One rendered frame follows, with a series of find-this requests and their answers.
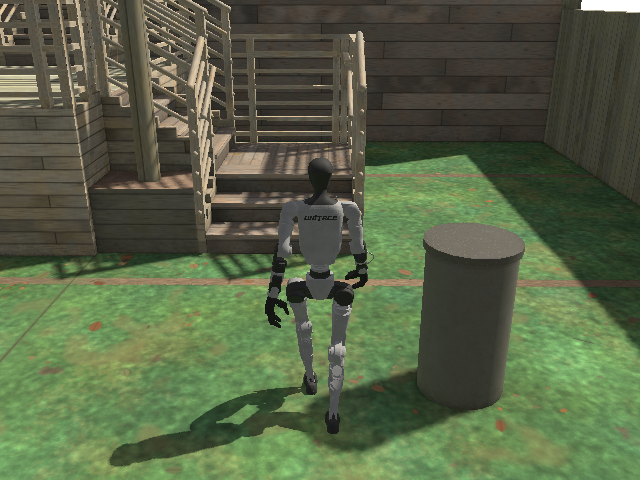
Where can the robot right upper arm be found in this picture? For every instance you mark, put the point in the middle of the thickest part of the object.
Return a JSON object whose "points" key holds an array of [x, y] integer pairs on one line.
{"points": [[352, 212]]}

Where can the robot left hand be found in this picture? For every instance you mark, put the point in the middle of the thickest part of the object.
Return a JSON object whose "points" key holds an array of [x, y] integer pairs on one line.
{"points": [[269, 310]]}

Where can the robot left upper arm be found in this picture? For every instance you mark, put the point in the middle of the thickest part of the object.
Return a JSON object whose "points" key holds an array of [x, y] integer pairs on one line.
{"points": [[288, 212]]}

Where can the right robot foot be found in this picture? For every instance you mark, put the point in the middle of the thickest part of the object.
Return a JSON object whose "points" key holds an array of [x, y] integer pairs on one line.
{"points": [[332, 424]]}

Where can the robot torso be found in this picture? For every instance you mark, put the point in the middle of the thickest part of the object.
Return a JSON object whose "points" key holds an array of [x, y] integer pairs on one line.
{"points": [[320, 238]]}

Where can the robot left forearm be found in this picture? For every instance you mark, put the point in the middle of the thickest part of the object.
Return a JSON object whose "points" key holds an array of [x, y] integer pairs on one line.
{"points": [[277, 274]]}

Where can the robot right forearm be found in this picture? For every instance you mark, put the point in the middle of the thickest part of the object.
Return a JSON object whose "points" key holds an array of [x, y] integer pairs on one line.
{"points": [[361, 261]]}

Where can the robot right hand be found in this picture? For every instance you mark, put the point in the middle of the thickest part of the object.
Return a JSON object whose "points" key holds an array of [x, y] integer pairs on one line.
{"points": [[354, 274]]}

